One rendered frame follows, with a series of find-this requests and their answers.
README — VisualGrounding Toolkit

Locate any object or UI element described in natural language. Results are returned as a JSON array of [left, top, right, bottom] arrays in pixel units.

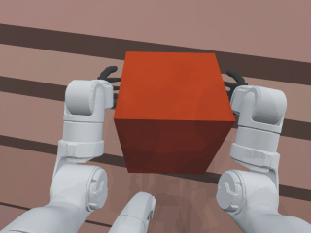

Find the robot left upper arm
[[0, 163, 108, 233]]

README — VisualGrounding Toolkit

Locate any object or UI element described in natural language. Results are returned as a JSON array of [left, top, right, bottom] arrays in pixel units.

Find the right robot forearm
[[229, 85, 287, 207]]

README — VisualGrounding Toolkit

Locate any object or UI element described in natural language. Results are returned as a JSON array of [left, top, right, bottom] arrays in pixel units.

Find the robot left hand
[[97, 66, 121, 108]]

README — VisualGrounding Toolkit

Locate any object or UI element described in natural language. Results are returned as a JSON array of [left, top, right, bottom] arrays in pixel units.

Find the left robot forearm
[[50, 80, 114, 200]]

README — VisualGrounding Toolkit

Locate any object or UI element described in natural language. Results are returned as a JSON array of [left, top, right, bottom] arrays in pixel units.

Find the robot right hand
[[224, 69, 248, 115]]

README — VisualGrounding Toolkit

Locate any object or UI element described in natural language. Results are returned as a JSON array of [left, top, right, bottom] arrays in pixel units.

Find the carton
[[113, 51, 236, 175]]

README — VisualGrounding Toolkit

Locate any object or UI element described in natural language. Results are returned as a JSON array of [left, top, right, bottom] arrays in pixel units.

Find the robot right upper arm
[[216, 169, 311, 233]]

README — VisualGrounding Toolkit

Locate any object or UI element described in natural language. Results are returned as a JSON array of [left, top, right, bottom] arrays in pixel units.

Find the robot left thigh
[[108, 191, 156, 233]]

